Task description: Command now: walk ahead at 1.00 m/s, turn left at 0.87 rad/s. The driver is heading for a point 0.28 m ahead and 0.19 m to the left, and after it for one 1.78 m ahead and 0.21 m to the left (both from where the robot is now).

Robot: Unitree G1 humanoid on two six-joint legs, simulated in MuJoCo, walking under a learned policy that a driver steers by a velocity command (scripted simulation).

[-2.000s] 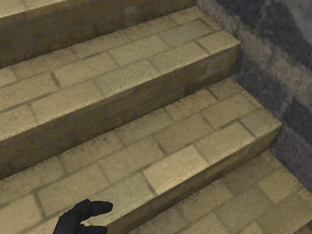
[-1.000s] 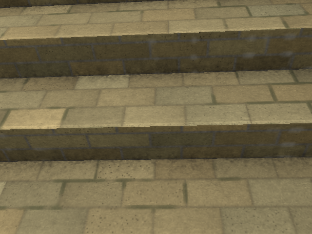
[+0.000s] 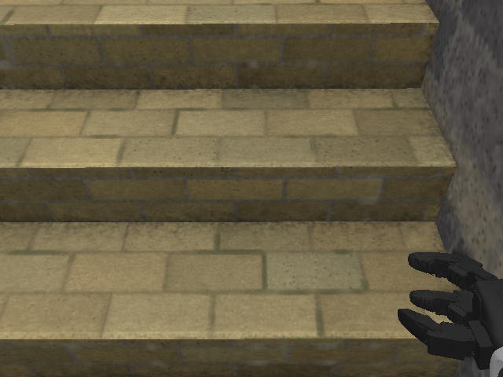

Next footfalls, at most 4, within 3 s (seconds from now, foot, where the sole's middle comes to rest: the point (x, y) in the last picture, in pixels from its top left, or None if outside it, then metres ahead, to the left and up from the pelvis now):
0.08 left None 0.15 0.08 -0.60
0.30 right None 0.16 -0.14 -0.59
0.46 left None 0.33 0.13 -0.58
0.90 right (237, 264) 0.68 0.08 -0.40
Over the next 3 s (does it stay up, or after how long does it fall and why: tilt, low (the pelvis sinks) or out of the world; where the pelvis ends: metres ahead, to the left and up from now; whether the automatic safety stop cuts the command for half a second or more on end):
stays up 1.90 0.12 0.92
